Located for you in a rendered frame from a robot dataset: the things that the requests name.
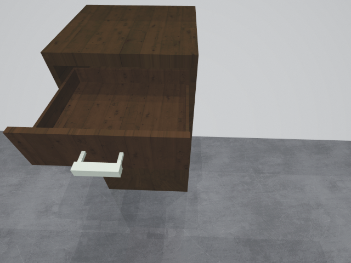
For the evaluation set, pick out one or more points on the handle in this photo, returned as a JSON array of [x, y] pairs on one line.
[[81, 168]]

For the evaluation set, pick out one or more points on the cabinet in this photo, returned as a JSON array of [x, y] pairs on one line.
[[138, 37]]

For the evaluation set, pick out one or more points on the drawer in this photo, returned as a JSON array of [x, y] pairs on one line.
[[143, 113]]

